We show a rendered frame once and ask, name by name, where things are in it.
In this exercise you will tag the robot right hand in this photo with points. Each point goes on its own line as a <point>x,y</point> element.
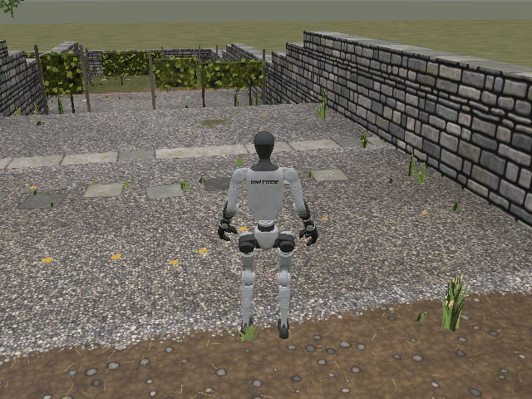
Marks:
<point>313,234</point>

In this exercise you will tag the robot right upper arm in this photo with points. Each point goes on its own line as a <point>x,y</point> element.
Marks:
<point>295,187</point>

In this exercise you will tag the left robot shin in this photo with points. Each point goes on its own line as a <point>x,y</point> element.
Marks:
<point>246,299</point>

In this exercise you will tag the robot right foot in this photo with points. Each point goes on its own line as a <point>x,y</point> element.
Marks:
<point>283,332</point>

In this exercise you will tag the robot left hand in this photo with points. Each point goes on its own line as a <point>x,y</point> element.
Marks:
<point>229,230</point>

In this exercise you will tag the robot left upper arm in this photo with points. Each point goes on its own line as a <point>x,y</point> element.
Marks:
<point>238,177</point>

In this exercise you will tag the right robot forearm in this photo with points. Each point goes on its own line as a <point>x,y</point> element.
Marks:
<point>307,218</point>

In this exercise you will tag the left robot forearm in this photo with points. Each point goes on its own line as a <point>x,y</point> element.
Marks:
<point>226,218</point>

